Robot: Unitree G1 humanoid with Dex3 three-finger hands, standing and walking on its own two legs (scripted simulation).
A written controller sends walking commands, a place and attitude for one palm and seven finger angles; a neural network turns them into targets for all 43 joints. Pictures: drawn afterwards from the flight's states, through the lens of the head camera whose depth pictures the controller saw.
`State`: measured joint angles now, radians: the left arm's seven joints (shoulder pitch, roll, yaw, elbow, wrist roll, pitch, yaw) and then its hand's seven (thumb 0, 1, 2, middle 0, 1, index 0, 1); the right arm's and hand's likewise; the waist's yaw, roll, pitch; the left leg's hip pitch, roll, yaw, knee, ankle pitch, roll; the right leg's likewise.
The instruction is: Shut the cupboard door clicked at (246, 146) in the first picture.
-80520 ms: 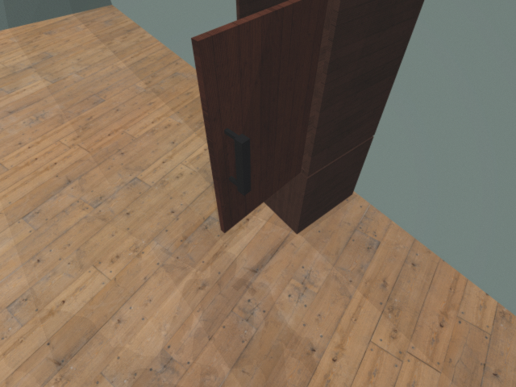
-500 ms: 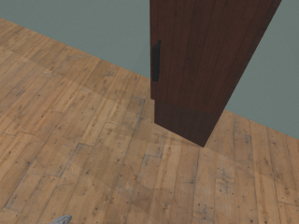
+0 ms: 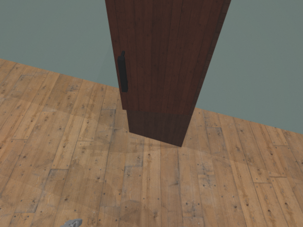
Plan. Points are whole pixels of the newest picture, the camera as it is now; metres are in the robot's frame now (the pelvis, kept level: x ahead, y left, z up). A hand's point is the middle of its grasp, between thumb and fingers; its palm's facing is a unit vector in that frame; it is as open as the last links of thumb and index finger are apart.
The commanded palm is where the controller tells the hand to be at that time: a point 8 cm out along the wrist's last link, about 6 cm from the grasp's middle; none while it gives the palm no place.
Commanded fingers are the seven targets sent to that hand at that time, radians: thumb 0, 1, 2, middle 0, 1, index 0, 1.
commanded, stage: take the last steps up to it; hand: left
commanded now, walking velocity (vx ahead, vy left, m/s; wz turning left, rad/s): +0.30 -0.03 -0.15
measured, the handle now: (124, 72) +0.70 +0.14 -0.05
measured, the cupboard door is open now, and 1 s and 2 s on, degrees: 13 13 13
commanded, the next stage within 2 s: come to a stop and stand still in 0.64 s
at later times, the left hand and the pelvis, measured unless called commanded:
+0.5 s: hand out of the picture +0.11 +0.18 -0.18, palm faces -0.04 -0.99 -0.15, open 7.3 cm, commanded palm none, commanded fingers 0.00 0.90 0.90 -0.20 -0.30 -0.20 -0.30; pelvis +0.10 +0.00 +0.00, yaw -4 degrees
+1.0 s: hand (109, 181) +0.28 +0.16 -0.18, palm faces -0.01 -0.98 -0.21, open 7.2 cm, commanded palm none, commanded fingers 0.00 0.90 0.90 -0.20 -0.30 -0.20 -0.30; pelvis +0.23 -0.03 -0.01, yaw -4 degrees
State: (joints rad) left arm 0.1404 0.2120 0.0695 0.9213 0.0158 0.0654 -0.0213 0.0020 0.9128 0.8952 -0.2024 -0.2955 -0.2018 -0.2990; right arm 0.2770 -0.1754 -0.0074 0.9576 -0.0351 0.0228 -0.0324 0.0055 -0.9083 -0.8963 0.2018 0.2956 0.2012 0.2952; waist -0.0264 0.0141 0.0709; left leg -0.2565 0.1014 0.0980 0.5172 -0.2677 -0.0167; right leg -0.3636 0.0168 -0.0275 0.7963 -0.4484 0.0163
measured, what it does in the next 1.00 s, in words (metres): walks ahead: right foot, then left foot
